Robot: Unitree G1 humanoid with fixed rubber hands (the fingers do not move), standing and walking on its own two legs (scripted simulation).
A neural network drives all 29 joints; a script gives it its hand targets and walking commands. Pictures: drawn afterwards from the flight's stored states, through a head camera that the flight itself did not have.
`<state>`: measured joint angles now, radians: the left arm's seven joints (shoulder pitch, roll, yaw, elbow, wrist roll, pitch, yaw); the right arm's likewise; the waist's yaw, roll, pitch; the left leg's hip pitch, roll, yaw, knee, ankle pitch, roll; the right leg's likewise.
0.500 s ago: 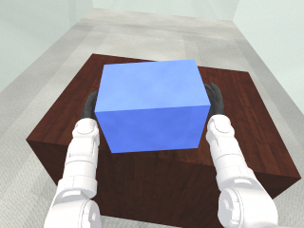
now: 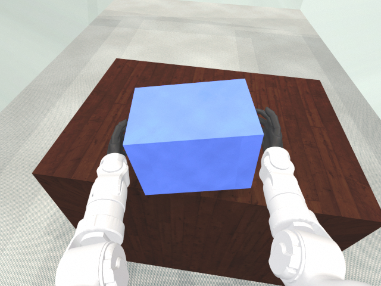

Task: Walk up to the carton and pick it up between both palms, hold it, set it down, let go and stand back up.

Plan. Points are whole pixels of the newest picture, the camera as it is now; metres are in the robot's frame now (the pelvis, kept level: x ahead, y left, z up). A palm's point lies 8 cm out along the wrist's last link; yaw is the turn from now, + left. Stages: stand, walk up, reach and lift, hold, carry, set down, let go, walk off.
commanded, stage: set down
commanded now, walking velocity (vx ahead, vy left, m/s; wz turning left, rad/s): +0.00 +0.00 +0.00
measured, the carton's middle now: (193, 138) +0.43 -0.01 +0.08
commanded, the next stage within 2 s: none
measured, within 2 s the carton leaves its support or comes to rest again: rests again in 1.02 s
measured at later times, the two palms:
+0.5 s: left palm (124, 153) +0.40 +0.16 +0.06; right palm (272, 144) +0.40 -0.19 +0.09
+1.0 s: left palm (123, 128) +0.45 +0.16 +0.10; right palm (272, 144) +0.42 -0.20 +0.08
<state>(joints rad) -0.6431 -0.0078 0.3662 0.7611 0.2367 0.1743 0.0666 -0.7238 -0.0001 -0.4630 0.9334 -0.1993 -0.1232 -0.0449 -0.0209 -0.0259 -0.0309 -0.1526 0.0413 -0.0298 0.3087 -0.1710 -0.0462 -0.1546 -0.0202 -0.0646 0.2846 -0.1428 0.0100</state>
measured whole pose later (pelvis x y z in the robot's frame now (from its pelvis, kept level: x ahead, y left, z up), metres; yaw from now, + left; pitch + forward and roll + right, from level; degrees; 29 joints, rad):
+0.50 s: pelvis +0.01 +0.00 +0.00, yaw -1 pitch +5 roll -1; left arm -0.68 0.01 0.36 0.91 0.21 0.07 0.09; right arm -0.75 -0.03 -0.47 1.00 -0.21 -0.16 -0.03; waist -0.02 -0.01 -0.07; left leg -0.23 0.05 -0.02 0.33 -0.19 -0.05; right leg -0.23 -0.01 -0.05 0.29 -0.15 0.01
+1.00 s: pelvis -0.01 +0.01 -0.01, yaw -3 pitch +15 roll -1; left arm -1.00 0.20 0.02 1.22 -0.20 -0.08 0.13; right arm -0.90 -0.22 -0.11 1.13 0.17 -0.05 -0.06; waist 0.01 0.03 -0.18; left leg -0.54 0.06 0.00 0.48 -0.21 -0.04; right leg -0.52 0.00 -0.03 0.39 -0.13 0.01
